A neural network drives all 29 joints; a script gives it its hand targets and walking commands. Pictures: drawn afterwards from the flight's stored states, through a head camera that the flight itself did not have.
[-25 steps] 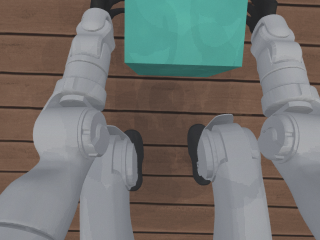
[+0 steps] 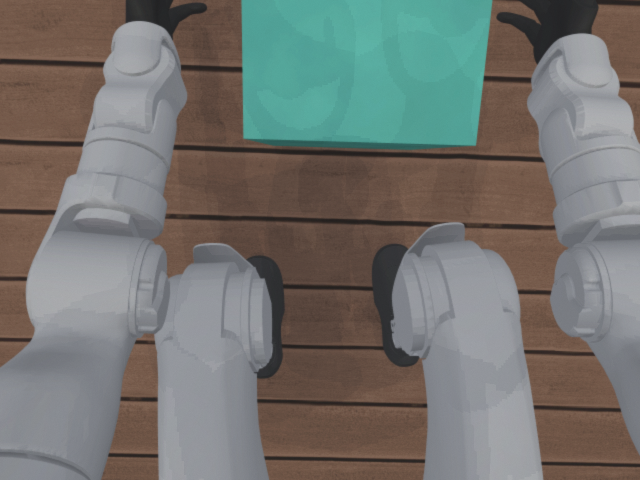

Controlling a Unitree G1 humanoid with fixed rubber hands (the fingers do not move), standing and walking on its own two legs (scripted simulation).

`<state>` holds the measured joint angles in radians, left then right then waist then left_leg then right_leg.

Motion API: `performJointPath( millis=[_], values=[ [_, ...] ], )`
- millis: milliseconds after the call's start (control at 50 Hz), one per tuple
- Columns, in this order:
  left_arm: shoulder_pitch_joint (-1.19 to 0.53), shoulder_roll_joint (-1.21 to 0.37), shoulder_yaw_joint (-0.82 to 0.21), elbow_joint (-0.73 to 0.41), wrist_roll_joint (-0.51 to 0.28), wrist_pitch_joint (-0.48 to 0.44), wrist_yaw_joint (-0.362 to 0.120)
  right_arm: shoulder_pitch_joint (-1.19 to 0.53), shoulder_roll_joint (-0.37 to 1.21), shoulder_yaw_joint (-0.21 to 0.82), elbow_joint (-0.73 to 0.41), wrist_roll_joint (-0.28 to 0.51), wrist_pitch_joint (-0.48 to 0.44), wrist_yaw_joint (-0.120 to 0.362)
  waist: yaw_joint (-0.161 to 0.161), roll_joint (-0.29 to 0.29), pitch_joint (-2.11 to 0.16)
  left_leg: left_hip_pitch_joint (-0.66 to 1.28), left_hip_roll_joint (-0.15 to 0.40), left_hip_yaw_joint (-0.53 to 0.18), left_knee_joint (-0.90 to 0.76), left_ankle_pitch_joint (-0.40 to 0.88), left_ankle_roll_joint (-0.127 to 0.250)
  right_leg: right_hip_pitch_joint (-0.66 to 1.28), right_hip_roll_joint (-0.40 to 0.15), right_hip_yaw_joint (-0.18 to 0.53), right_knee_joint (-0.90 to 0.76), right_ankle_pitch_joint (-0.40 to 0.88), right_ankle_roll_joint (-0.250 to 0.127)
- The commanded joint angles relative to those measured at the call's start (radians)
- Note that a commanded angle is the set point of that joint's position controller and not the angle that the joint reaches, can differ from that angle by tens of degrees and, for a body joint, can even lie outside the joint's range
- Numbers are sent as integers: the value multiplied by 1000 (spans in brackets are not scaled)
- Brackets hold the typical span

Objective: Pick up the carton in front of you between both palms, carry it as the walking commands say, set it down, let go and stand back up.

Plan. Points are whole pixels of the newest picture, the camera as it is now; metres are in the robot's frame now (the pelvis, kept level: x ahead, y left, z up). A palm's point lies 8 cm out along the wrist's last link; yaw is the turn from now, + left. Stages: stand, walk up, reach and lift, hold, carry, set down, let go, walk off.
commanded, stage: set down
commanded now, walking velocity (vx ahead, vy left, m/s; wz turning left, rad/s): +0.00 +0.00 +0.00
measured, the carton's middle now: (352, 57) +0.51 -0.05 -0.24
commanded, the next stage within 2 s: let go in 0.94 s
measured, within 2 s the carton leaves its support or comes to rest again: neither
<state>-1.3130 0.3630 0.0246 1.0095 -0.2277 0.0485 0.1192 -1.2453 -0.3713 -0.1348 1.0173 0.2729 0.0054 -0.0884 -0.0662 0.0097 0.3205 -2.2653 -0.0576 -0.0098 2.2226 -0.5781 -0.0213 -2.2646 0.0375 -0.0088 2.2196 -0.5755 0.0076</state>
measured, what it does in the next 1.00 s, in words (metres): rises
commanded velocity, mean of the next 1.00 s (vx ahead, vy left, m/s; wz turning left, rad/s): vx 0.00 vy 0.00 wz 0.00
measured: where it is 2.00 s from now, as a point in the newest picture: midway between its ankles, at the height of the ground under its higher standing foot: (331, 330)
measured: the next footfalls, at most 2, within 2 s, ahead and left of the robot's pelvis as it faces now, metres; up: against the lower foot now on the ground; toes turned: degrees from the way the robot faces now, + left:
none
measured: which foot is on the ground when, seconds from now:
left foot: down 0.00-1.00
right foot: down 0.00-1.00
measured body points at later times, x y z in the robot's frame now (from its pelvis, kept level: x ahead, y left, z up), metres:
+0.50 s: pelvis +0.01 +0.00 +0.12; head +0.33 -0.01 +0.44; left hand +0.56 +0.15 +0.00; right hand +0.51 -0.24 +0.01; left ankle +0.11 +0.12 -0.33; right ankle +0.11 -0.11 -0.33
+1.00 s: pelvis +0.04 +0.00 +0.26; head +0.33 +0.00 +0.61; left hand +0.55 +0.16 +0.15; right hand +0.51 -0.25 +0.16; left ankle +0.11 +0.12 -0.33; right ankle +0.11 -0.11 -0.33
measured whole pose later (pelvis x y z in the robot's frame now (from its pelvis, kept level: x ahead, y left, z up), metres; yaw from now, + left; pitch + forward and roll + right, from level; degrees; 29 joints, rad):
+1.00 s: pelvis +0.04 +0.00 +0.26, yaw +0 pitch +45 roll +0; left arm -0.98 0.21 0.23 0.82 0.03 0.15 0.05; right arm -0.92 -0.24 -0.34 0.81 0.03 0.10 0.04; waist -0.07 0.03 -0.12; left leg -1.64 -0.04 -0.03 1.23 -0.38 -0.01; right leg -1.64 0.03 0.02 1.23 -0.37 0.01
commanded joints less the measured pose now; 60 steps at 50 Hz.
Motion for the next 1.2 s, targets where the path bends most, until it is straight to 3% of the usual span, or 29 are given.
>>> performJointPath(
  millis=[0, 80, 160, 240, 540, 940, 1040, 1180],
  values=[
    [-207, 99, 53, -187, 35, 7, 12, -173, -125, -13, -197, 4, 10, -9, -21, 26, -1466, 700, -8, 61, -196, 292, -2, 753, 0, -34, -241, 397, 32],
    [-151, 74, 107, -235, 97, 54, 13, -112, -82, -55, -270, -55, 64, -13, -21, 14, -1423, 659, -27, 79, -284, 229, 12, 765, 19, -41, -328, 352, 29],
    [-101, 35, 151, -169, 138, 57, -6, -66, -30, -102, -222, -115, 73, 0, -22, 5, -1230, 554, -27, 66, -353, 189, 16, 653, 17, -33, -398, 298, 32],
    [-80, 11, 165, -139, 157, 46, -20, -56, -14, -126, -208, -144, 62, 12, -25, 9, -1206, 556, -23, 60, -420, 194, 12, 642, 16, -35, -461, 298, 34],
    [-28, -10, 166, -322, 187, 107, -24, 34, -48, -167, -356, -156, 112, 65, -36, 59, -1473, 909, -38, 61, -675, 320, -5, 840, 37, -66, -701, 412, 35],
    [130, -74, 218, -285, 262, 79, -69, 156, 7, -225, -301, -244, 76, 132, -26, 42, -1314, 1176, -16, 7, -1085, 434, -9, 1077, 21, -33, -1100, 509, 30],
    [289, -111, 226, -318, 316, 77, -53, 299, 8, -213, -326, -298, 69, 154, -14, 37, -1369, 1331, -16, 3, -1182, 505, -15, 1221, 22, -32, -1189, 560, 23],
    [592, -157, 187, -496, 330, 54, -39, 590, 14, -145, -466, -338, 55, 188, -14, -2, -1260, 1440, -13, 3, -1331, 546, -11, 1500, 11, 8, -1324, 635, 9]
  ],
)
